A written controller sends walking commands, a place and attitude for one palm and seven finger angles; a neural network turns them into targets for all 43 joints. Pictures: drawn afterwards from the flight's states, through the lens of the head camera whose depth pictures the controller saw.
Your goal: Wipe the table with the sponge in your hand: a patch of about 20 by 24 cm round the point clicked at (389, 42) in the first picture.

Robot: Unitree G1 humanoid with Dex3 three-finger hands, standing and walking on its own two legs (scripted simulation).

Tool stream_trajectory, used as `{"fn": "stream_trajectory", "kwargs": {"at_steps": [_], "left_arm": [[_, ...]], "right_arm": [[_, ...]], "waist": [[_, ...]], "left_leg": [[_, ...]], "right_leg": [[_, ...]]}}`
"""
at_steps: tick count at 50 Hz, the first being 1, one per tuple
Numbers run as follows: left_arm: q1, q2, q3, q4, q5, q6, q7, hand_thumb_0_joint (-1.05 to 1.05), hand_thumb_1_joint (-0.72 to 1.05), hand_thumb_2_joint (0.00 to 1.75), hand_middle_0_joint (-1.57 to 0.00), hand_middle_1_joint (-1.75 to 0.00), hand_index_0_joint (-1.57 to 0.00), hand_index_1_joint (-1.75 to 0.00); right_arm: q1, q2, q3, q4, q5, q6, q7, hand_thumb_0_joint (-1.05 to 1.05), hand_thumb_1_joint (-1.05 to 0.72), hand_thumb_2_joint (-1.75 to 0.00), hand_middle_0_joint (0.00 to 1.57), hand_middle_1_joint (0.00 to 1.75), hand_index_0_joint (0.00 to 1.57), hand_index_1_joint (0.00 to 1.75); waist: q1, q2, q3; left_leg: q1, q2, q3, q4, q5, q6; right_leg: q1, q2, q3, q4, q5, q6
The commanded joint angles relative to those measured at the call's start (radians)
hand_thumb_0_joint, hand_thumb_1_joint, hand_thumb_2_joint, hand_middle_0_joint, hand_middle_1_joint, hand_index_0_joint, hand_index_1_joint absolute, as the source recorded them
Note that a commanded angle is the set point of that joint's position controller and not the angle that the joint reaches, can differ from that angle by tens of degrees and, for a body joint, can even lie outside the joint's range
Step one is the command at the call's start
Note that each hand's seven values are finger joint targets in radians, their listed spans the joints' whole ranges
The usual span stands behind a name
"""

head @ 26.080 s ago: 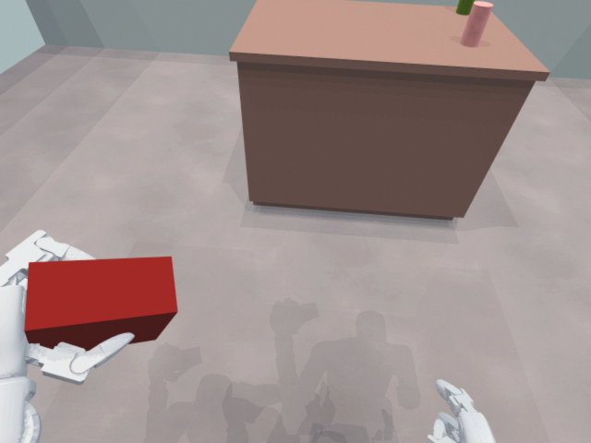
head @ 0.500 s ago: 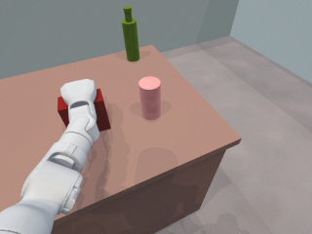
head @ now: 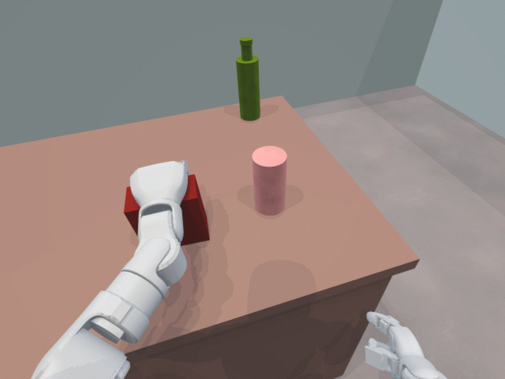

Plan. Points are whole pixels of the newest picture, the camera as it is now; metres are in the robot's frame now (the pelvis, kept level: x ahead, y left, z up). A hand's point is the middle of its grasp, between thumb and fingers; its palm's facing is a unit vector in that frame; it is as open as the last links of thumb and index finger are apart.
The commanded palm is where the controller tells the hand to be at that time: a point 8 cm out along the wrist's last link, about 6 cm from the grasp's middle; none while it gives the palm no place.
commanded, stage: wipe back along the third lane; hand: left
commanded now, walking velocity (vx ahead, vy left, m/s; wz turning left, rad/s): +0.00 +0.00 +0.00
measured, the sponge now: (173, 221) +0.37 +0.20 +0.06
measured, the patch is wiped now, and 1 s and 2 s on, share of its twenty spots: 1.00 1.00 1.00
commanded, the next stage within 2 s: slide back across to the middle lane in 0.72 s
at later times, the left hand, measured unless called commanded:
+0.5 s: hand (175, 225) +0.32 +0.17 +0.11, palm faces +0.09 -0.06 -0.99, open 10.1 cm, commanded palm +0.27 +0.15 +0.14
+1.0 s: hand (174, 238) +0.29 +0.16 +0.11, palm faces +0.12 -0.13 -0.98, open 10.1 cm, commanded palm +0.24 +0.16 +0.16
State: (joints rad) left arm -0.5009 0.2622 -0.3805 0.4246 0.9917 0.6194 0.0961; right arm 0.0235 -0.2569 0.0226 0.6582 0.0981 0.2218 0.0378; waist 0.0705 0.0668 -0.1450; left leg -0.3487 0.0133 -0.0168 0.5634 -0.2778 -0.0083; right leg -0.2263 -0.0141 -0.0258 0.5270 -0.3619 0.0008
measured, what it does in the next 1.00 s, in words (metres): stands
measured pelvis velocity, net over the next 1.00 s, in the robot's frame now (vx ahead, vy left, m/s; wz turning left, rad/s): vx -0.02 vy -0.02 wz -0.03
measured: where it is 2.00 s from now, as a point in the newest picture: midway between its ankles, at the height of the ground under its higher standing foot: outside the picture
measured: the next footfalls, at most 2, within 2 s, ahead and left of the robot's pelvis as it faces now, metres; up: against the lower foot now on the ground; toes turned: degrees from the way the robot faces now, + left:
none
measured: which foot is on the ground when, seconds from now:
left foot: down 0.00-1.00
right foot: down 0.00-1.00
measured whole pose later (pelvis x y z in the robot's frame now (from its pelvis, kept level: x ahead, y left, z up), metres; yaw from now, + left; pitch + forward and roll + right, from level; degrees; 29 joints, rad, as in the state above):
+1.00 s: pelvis -0.02 -0.02 +0.00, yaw -1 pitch -1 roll +1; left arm -0.21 0.29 -0.35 0.05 0.96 0.63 0.05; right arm -0.01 -0.26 0.04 0.65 0.10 0.18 0.03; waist 0.09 0.09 -0.11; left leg -0.26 0.04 0.00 0.54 -0.25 -0.04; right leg -0.18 0.01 -0.01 0.57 -0.37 -0.03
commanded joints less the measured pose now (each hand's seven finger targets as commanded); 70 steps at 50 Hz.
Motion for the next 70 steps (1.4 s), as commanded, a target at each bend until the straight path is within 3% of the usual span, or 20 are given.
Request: {"fn": "stream_trajectory", "kwargs": {"at_steps": [1, 2, 5, 11, 14, 19, 22, 34, 41, 46, 50, 51, 53, 56, 59, 61, 64, 66, 68, 70], "left_arm": [[-0.159, -0.014, 0.022, -0.164, -0.059, 0.018, -0.061, 0.00, 0.10, 1.30, -1.20, -1.60, -1.20, -1.60], [-0.153, 0.014, 0.037, -0.168, -0.052, 0.022, -0.061, 0.00, 0.10, 1.30, -1.20, -1.60, -1.20, -1.60], [-0.157, -0.001, 0.015, -0.183, -0.046, 0.030, -0.066, 0.00, 0.10, 1.30, -1.20, -1.60, -1.20, -1.60], [-0.072, 0.038, 0.068, -0.222, -0.062, 0.017, -0.067, 0.00, 0.10, 1.30, -1.20, -1.60, -1.20, -1.60], [-0.022, 0.021, 0.042, -0.263, -0.056, 0.019, -0.072, 0.00, 0.10, 1.30, -1.20, -1.60, -1.20, -1.60], [0.008, 0.055, 0.060, -0.291, -0.045, 0.021, -0.071, 0.00, 0.10, 1.30, -1.20, -1.60, -1.20, -1.60], [0.002, 0.066, 0.066, -0.305, -0.046, 0.026, -0.067, 0.00, 0.10, 1.30, -1.20, -1.60, -1.20, -1.60], [0.144, 0.026, 0.029, -0.406, -0.047, 0.036, -0.075, 0.00, 0.10, 1.30, -1.20, -1.60, -1.20, -1.60], [0.110, 0.013, 0.009, -0.441, -0.042, 0.021, -0.072, 0.00, 0.10, 1.30, -1.20, -1.60, -1.20, -1.60], [0.099, 0.115, 0.106, -0.465, -0.043, 0.017, -0.060, 0.00, 0.10, 1.30, -1.20, -1.60, -1.20, -1.60], [0.139, 0.149, 0.135, -0.510, -0.035, 0.011, -0.064, 0.00, 0.10, 1.30, -1.20, -1.60, -1.20, -1.60], [0.156, 0.190, 0.175, -0.518, -0.034, 0.009, -0.064, 0.00, 0.10, 1.30, -1.20, -1.60, -1.20, -1.60], [0.157, 0.174, 0.157, -0.554, -0.031, 0.002, -0.068, 0.00, 0.10, 1.30, -1.20, -1.60, -1.20, -1.60], [0.195, 0.256, 0.234, -0.579, -0.035, -0.002, -0.070, 0.00, 0.10, 1.30, -1.20, -1.60, -1.20, -1.60], [0.196, 0.254, 0.228, -0.633, -0.036, -0.009, -0.074, 0.00, 0.10, 1.30, -1.20, -1.60, -1.20, -1.60], [0.228, 0.310, 0.283, -0.656, -0.036, -0.014, -0.076, 0.00, 0.10, 1.30, -1.20, -1.60, -1.20, -1.60], [0.223, 0.302, 0.272, -0.662, -0.043, -0.014, -0.084, 0.00, 0.10, 1.30, -1.20, -1.60, -1.20, -1.60], [0.188, 0.345, 0.302, -0.646, -0.035, -0.018, -0.091, 0.00, 0.10, 1.30, -1.20, -1.60, -1.20, -1.60], [0.210, 0.320, 0.278, -0.635, -0.032, -0.025, -0.100, 0.00, 0.10, 1.30, -1.20, -1.60, -1.20, -1.60], [0.212, 0.346, 0.295, -0.624, -0.026, -0.032, -0.108, 0.00, 0.10, 1.30, -1.20, -1.60, -1.20, -1.60]], "right_arm": [[-0.205, -0.091, -0.027, -0.172, 0.008, -0.045, 0.002, 0.00, -0.90, -0.90, 0.20, 0.30, 0.20, 0.30], [-0.209, -0.095, -0.025, -0.169, 0.008, -0.046, 0.000, 0.00, -0.90, -0.90, 0.20, 0.30, 0.20, 0.30], [-0.218, -0.093, -0.023, -0.168, 0.009, -0.051, -0.002, 0.00, -0.90, -0.90, 0.20, 0.30, 0.20, 0.30], [-0.219, -0.096, -0.025, -0.176, 0.007, -0.061, -0.004, 0.00, -0.90, -0.90, 0.20, 0.30, 0.20, 0.30], [-0.236, -0.092, -0.021, -0.186, 0.009, -0.067, -0.001, 0.00, -0.90, -0.90, 0.20, 0.30, 0.20, 0.30], [-0.254, -0.091, -0.020, -0.188, 0.012, -0.075, -0.002, 0.00, -0.90, -0.90, 0.20, 0.30, 0.20, 0.30], [-0.258, -0.091, -0.020, -0.189, 0.013, -0.083, -0.006, 0.00, -0.90, -0.90, 0.20, 0.30, 0.20, 0.30], [-0.297, -0.080, -0.019, -0.205, 0.012, -0.094, 0.010, 0.00, -0.90, -0.90, 0.20, 0.30, 0.20, 0.30], [-0.300, -0.077, -0.021, -0.203, 0.013, -0.094, 0.011, 0.00, -0.90, -0.90, 0.20, 0.30, 0.20, 0.30], [-0.300, -0.082, -0.018, -0.198, 0.007, -0.097, -0.008, 0.00, -0.90, -0.90, 0.20, 0.30, 0.20, 0.30], [-0.296, -0.081, -0.014, -0.203, 0.000, -0.102, -0.015, 0.00, -0.90, -0.90, 0.20, 0.30, 0.20, 0.30], [-0.294, -0.084, -0.017, -0.202, -0.001, -0.101, -0.018, 0.00, -0.90, -0.90, 0.20, 0.30, 0.20, 0.30], [-0.294, -0.078, -0.013, -0.208, -0.003, -0.103, -0.021, 0.00, -0.90, -0.90, 0.20, 0.30, 0.20, 0.30], [-0.288, -0.086, -0.013, -0.207, -0.007, -0.104, -0.029, 0.00, -0.90, -0.90, 0.20, 0.30, 0.20, 0.30], [-0.286, -0.082, -0.010, -0.215, -0.010, -0.111, -0.036, 0.00, -0.90, -0.90, 0.20, 0.30, 0.20, 0.30], [-0.282, -0.086, -0.014, -0.213, -0.014, -0.115, -0.040, 0.00, -0.90, -0.90, 0.20, 0.30, 0.20, 0.30], [-0.277, -0.085, -0.007, -0.214, -0.014, -0.121, -0.048, 0.00, -0.90, -0.90, 0.20, 0.30, 0.20, 0.30], [-0.276, -0.091, -0.008, -0.204, -0.014, -0.126, -0.055, 0.00, -0.90, -0.90, 0.20, 0.30, 0.20, 0.30], [-0.268, -0.087, -0.006, -0.210, -0.014, -0.140, -0.060, 0.00, -0.90, -0.90, 0.20, 0.30, 0.20, 0.30], [-0.263, -0.093, -0.007, -0.202, -0.017, -0.144, -0.064, 0.00, -0.90, -0.90, 0.20, 0.30, 0.20, 0.30]], "waist": [[-0.017, -0.116, -0.160], [-0.011, -0.119, -0.160], [-0.011, -0.112, -0.157], [-0.003, -0.173, -0.178], [0.001, -0.161, -0.143], [0.008, -0.152, -0.092], [0.012, -0.154, -0.103], [0.025, -0.146, -0.062], [0.015, -0.131, -0.056], [0.029, -0.126, -0.070], [0.041, -0.121, -0.095], [0.042, -0.114, -0.096], [0.041, -0.102, -0.093], [0.046, -0.106, -0.089], [0.048, -0.082, -0.097], [0.052, -0.091, -0.114], [0.045, -0.078, -0.081], [0.037, -0.082, -0.063], [0.042, -0.077, -0.069], [0.042, -0.074, -0.072]], "left_leg": [[0.180, -0.024, 0.036, -0.019, 0.396, 0.041], [0.178, -0.024, 0.034, -0.022, 0.378, 0.040], [0.176, -0.027, 0.037, -0.024, 0.350, 0.041], [0.165, -0.031, 0.049, -0.021, 0.339, 0.043], [0.160, -0.036, 0.057, -0.023, 0.318, 0.045], [0.154, -0.034, 0.057, -0.036, 0.263, 0.044], [0.160, -0.033, 0.057, -0.043, 0.243, 0.044], [0.172, -0.034, 0.062, -0.042, 0.240, 0.044], [0.184, -0.026, 0.054, -0.048, 0.223, 0.041], [0.188, -0.028, 0.054, -0.053, 0.229, 0.041], [0.198, -0.034, 0.054, -0.043, 0.281, 0.045], [0.201, -0.030, 0.053, -0.046, 0.286, 0.043], [0.204, -0.033, 0.054, -0.043, 0.298, 0.045], [0.204, -0.031, 0.050, -0.044, 0.300, 0.044], [0.216, -0.033, 0.048, -0.040, 0.314, 0.046], [0.226, -0.033, 0.045, -0.036, 0.335, 0.047], [0.218, -0.035, 0.047, -0.038, 0.318, 0.048], [0.220, -0.033, 0.041, -0.045, 0.290, 0.046], [0.218, -0.038, 0.041, -0.042, 0.289, 0.051], [0.217, -0.041, 0.041, -0.040, 0.288, 0.051]], "right_leg": [[0.015, 0.047, -0.056, -0.021, 0.548, -0.062], [0.010, 0.049, -0.052, -0.023, 0.525, -0.062], [0.001, 0.047, -0.044, -0.024, 0.502, -0.063], [0.047, 0.042, -0.035, -0.023, 0.540, -0.053], [0.033, 0.041, -0.026, -0.033, 0.524, -0.048], [0.004, 0.043, -0.017, -0.050, 0.427, -0.048], [0.004, 0.043, -0.017, -0.052, 0.382, -0.047], [-0.002, 0.044, -0.007, -0.062, 0.367, -0.047], [-0.024, 0.048, -0.012, -0.055, 0.320, -0.054], [-0.002, 0.045, 0.004, -0.063, 0.322, -0.052], [0.027, 0.046, 0.009, -0.051, 0.397, -0.053], [0.032, 0.047, 0.013, -0.052, 0.397, -0.053], [0.031, 0.047, 0.013, -0.049, 0.408, -0.054], [0.041, 0.048, 0.030, -0.056, 0.416, -0.053], [0.038, 0.047, 0.028, -0.054, 0.425, -0.055], [0.055, 0.049, 0.040, -0.050, 0.463, -0.056], [0.033, 0.047, 0.042, -0.061, 0.441, -0.052], [0.014, 0.048, 0.053, -0.073, 0.389, -0.055], [0.015, 0.044, 0.042, -0.072, 0.387, -0.051], [0.019, 0.042, 0.051, -0.074, 0.399, -0.049]]}}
